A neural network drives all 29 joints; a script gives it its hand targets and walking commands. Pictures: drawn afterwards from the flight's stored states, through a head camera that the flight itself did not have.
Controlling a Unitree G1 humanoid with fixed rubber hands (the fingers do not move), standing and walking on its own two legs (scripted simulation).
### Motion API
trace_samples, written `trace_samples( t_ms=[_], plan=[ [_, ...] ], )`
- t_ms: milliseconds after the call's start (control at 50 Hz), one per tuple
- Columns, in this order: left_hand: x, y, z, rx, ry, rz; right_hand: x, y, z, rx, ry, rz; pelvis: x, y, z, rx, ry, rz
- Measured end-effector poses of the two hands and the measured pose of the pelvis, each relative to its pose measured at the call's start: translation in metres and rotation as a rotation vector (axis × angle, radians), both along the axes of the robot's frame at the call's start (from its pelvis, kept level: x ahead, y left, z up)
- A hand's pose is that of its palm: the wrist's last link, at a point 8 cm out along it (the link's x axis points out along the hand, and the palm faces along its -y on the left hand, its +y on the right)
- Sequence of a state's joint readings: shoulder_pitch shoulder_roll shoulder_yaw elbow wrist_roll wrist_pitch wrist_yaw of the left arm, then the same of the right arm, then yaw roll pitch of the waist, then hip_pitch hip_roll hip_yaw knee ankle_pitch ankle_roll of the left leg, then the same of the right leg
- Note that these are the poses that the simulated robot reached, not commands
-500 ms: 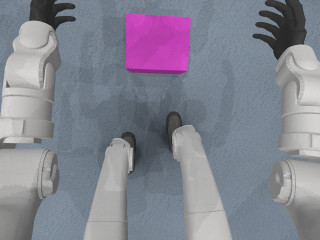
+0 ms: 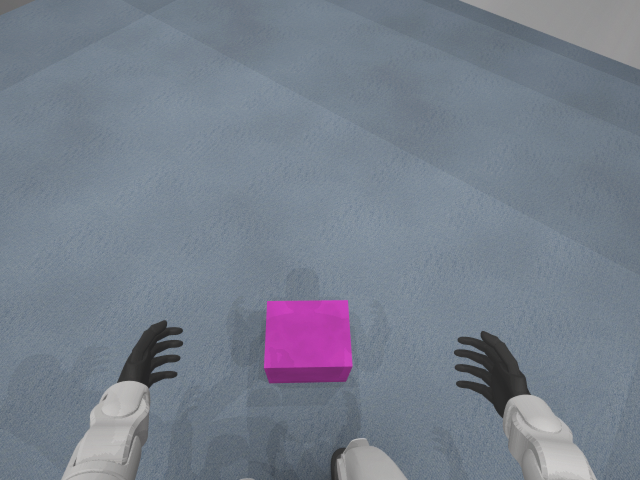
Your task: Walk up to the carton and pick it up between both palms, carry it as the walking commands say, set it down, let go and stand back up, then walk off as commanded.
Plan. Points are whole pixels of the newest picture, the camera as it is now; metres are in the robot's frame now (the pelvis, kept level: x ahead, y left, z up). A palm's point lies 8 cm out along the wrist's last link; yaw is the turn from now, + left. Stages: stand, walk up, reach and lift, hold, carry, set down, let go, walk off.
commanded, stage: let go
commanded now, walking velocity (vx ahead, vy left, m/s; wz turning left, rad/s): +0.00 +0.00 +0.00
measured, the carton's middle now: (307, 342) +0.49 -0.04 -0.65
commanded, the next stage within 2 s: stand in 0.72 s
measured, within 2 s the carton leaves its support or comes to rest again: neither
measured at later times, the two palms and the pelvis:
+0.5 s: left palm (89, 443) +0.22 +0.24 -0.05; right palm (500, 416) +0.19 -0.23 -0.04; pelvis +0.05 +0.02 +0.03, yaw -1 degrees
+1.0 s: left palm out of the picture +0.18 +0.26 -0.06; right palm (516, 444) +0.16 -0.25 -0.06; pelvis +0.05 +0.01 +0.03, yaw -1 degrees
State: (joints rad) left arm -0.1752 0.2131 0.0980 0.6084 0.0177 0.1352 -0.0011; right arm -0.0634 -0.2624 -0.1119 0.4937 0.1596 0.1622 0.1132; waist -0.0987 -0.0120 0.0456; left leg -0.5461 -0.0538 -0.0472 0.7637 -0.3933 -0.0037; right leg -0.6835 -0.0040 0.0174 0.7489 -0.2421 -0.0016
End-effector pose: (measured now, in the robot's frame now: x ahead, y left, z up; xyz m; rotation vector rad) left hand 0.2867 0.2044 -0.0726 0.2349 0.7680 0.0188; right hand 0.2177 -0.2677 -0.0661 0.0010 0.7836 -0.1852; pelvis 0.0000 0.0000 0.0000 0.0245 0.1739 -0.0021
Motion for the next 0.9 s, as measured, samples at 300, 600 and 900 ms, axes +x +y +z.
trace_samples(
  t_ms=[300, 600, 900],
  plan=[
    [-0.058, 0.032, 0.019, -0.006, 0.028, 0.034, -0.037, 0.025, 0.025, -0.045, 0.033, 0.014, 0.043, 0.014, 0.025, -0.025, -0.144, -0.007],
    [-0.072, 0.034, 0.022, -0.046, 0.038, 0.047, -0.037, 0.032, 0.025, -0.048, 0.080, 0.013, 0.046, 0.019, 0.027, -0.033, -0.204, -0.007],
    [-0.099, 0.046, 0.012, 0.042, 0.101, 0.050, -0.053, 0.015, 0.011, -0.126, 0.063, -0.042, 0.045, 0.012, 0.027, -0.028, -0.195, -0.010]
  ],
)
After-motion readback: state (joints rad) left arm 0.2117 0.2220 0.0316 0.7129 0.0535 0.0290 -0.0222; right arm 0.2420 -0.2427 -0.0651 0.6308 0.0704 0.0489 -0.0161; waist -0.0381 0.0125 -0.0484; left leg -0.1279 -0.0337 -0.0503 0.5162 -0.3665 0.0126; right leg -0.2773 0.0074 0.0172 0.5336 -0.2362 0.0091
